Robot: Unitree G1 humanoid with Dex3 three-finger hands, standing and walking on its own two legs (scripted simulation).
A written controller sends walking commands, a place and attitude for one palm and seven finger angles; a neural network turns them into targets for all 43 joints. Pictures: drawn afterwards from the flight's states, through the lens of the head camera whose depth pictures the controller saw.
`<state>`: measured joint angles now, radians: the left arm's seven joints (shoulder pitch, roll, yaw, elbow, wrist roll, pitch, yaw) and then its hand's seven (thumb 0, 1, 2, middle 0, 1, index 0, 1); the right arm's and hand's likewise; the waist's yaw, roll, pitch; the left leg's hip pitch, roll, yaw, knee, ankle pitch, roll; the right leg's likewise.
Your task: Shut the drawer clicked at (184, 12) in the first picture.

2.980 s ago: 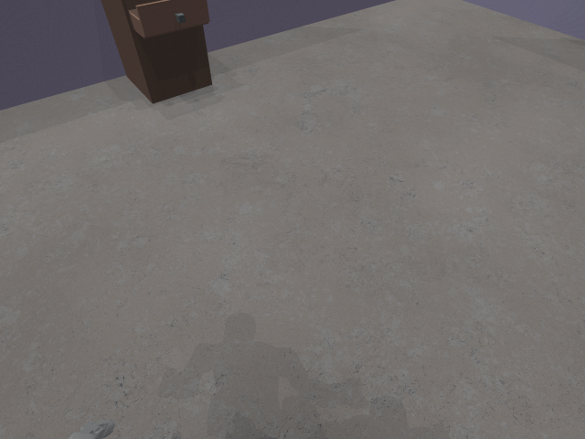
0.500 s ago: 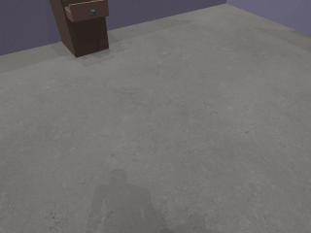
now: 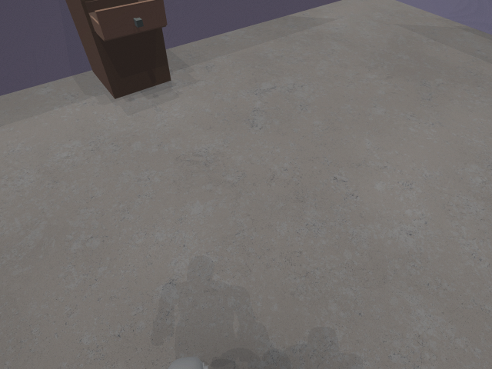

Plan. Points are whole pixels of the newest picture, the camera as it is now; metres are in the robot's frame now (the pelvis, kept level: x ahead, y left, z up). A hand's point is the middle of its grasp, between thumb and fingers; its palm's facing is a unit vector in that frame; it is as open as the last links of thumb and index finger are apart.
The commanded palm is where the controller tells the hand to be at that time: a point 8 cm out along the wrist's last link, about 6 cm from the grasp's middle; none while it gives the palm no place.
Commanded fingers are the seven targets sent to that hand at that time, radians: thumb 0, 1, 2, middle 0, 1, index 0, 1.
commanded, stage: walk to a spot facing it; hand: left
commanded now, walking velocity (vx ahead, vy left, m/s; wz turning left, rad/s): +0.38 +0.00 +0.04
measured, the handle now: (137, 21) +1.85 +0.63 -0.23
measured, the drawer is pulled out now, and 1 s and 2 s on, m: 0.15 0.15 0.15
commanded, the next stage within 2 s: none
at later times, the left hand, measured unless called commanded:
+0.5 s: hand (131, 313) +0.25 +0.24 -0.16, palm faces +0.05 -0.99 -0.16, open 7.3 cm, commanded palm none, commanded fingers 0.00 0.90 0.90 -0.20 -0.30 -0.20 -0.30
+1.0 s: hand (177, 217) +0.48 +0.18 -0.15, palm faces +0.06 -0.97 -0.22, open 7.2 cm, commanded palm none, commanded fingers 0.00 0.90 0.90 -0.20 -0.30 -0.20 -0.30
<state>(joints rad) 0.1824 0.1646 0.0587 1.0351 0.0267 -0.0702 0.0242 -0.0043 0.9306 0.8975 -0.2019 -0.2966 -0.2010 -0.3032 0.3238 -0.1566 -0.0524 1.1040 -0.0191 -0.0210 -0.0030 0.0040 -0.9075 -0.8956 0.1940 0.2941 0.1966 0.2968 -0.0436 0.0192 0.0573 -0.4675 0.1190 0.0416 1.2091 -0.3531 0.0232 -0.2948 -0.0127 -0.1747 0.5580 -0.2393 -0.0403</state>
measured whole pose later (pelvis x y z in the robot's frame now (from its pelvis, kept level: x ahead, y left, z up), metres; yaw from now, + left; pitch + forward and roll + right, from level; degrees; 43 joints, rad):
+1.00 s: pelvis +0.46 -0.01 +0.02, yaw +1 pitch -1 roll -1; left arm 0.29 0.16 0.06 1.09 0.03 -0.08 0.02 -0.01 0.95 0.90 -0.20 -0.30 -0.20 -0.30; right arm 0.22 -0.19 -0.07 1.05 -0.03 -0.02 0.01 0.01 -0.93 -0.90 0.19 0.29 0.20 0.30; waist -0.02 0.04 0.01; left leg -0.57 0.16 0.08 0.98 -0.19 -0.02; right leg -0.13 -0.01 -0.20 0.39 -0.24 -0.05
